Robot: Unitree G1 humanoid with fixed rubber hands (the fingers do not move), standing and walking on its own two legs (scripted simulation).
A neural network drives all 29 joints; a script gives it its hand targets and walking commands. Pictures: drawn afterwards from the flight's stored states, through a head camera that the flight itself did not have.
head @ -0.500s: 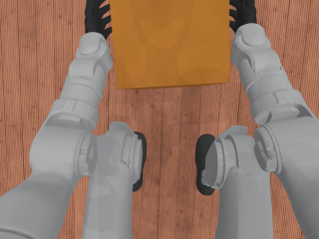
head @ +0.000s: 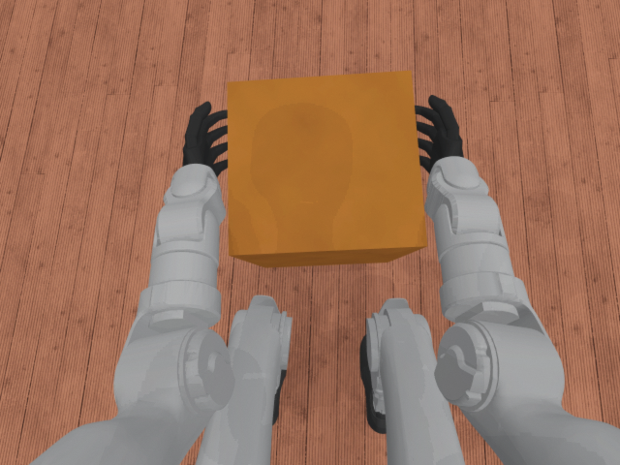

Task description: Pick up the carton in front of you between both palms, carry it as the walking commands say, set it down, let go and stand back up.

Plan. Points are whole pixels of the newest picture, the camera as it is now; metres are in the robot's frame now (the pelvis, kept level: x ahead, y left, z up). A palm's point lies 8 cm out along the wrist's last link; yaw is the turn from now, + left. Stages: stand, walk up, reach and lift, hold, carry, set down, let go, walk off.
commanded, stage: reach and lift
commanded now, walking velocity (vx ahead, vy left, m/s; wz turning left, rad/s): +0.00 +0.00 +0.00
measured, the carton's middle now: (323, 189) +0.46 +0.01 -0.13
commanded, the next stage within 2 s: none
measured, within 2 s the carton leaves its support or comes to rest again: neither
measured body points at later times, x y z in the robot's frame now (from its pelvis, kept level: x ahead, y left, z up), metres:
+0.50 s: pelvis +0.04 +0.00 +0.14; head +0.19 -0.01 +0.56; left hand +0.45 +0.16 +0.10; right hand +0.45 -0.15 +0.09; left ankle +0.11 +0.12 -0.46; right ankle +0.11 -0.12 -0.46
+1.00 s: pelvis +0.09 +0.00 +0.26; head +0.11 +0.00 +0.71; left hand +0.41 +0.15 +0.25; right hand +0.41 -0.15 +0.25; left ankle +0.11 +0.12 -0.46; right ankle +0.11 -0.12 -0.46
